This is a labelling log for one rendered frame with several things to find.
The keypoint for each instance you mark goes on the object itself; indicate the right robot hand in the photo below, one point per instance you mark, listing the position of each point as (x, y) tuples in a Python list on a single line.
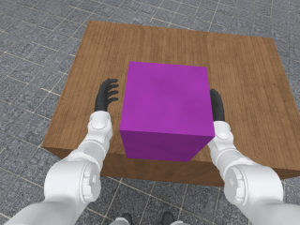
[(217, 106)]

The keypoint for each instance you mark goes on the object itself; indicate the robot left forearm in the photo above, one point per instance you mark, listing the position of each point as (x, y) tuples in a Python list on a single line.
[(96, 143)]

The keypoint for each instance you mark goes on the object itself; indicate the robot right upper arm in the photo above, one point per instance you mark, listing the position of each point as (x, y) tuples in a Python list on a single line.
[(257, 192)]

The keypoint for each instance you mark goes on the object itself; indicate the left robot hand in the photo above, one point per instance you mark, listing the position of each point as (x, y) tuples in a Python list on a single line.
[(102, 100)]

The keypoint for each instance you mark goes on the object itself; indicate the carton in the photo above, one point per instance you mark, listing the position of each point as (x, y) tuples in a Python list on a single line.
[(167, 111)]

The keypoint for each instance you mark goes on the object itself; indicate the robot right forearm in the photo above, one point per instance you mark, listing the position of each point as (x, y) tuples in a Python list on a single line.
[(223, 152)]

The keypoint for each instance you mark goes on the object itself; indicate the robot left shin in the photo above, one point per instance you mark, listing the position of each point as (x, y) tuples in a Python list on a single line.
[(121, 218)]

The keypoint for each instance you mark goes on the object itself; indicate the right robot foot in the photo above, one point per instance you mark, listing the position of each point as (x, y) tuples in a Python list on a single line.
[(167, 218)]

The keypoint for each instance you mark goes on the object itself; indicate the pedestal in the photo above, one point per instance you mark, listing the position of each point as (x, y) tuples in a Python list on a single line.
[(246, 71)]

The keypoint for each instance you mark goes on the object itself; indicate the robot left upper arm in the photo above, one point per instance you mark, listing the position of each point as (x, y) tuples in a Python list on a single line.
[(69, 187)]

